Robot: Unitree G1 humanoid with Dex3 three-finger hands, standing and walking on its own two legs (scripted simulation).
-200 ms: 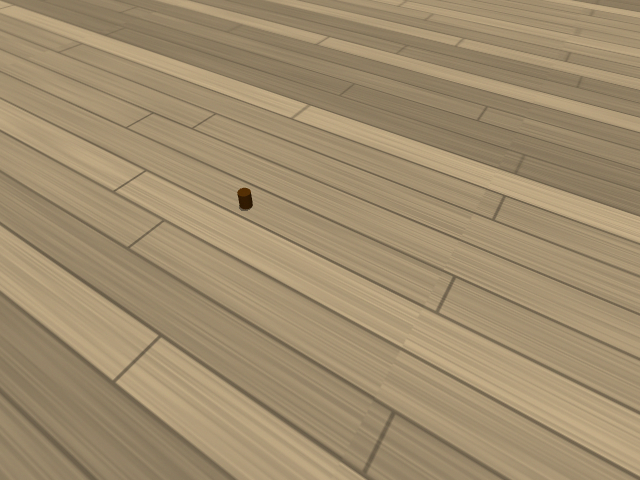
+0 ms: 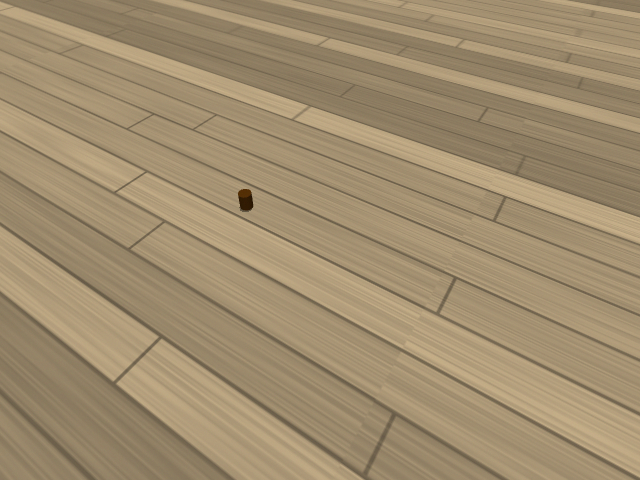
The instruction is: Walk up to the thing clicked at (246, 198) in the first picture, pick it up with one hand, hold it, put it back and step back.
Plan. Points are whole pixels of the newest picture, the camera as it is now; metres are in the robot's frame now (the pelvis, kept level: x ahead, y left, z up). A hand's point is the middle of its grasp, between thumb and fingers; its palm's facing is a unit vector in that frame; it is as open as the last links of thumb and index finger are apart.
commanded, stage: stand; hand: left
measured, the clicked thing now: (245, 199) +1.43 +0.37 -0.74
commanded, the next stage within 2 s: walk up in 0.92 s
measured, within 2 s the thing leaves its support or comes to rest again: neither
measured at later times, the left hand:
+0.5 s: hand out of the picture +0.08 +0.25 -0.16, palm faces -0.02 -0.94 -0.34, open 7.4 cm
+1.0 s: hand out of the picture +0.08 +0.25 -0.15, palm faces +0.00 -0.95 -0.33, open 7.4 cm
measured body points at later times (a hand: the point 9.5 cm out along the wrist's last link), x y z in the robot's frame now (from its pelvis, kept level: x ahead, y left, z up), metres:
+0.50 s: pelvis +0.00 +0.00 +0.00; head +0.01 +0.00 +0.45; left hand +0.08 +0.30 -0.13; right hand +0.08 -0.30 -0.13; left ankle +0.00 +0.13 -0.75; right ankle +0.00 -0.12 -0.75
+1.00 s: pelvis +0.01 +0.00 +0.00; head +0.01 +0.00 +0.45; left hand +0.08 +0.30 -0.13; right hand +0.09 -0.31 -0.13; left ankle -0.01 +0.12 -0.74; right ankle +0.00 -0.12 -0.74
